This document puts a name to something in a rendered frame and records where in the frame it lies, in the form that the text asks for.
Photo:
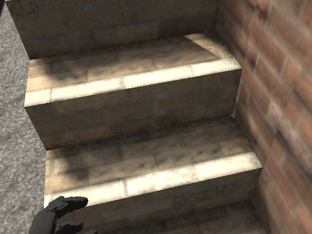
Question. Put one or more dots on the left robot hand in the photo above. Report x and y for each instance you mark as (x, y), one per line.
(45, 222)

